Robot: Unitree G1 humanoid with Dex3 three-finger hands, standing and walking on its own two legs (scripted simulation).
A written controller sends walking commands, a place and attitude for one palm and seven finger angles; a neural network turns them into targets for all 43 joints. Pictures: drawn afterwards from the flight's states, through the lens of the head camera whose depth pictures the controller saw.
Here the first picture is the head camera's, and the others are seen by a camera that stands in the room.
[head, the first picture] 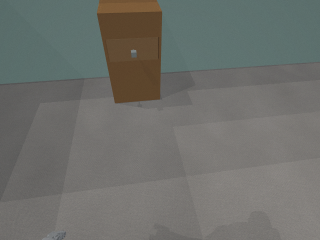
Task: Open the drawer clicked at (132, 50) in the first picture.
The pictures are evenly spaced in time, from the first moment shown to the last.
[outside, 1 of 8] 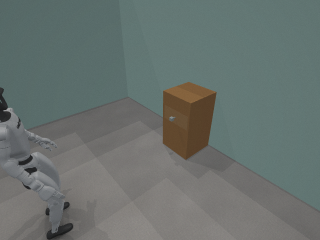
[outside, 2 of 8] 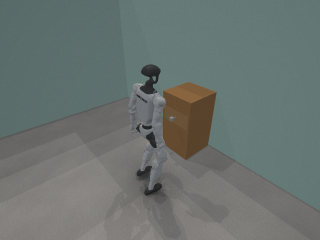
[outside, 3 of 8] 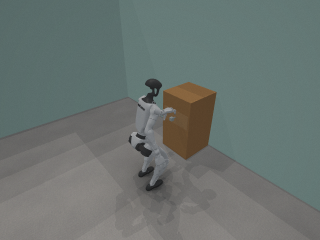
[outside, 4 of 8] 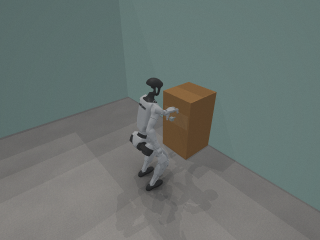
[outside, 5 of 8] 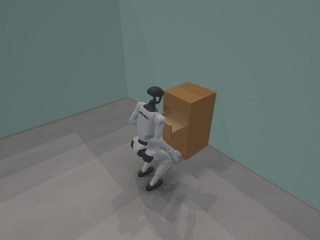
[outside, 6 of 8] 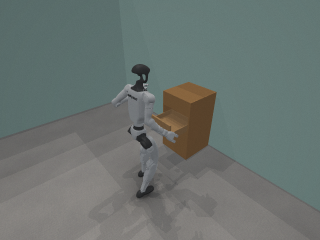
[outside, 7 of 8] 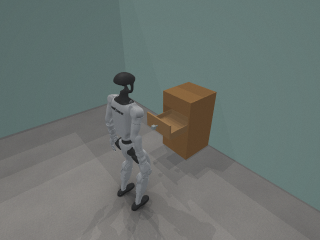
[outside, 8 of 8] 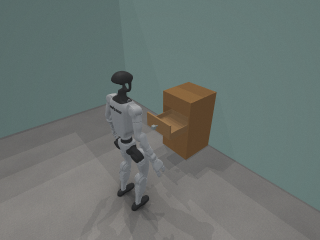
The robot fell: no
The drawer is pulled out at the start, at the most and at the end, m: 0.00 0.27 0.27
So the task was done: yes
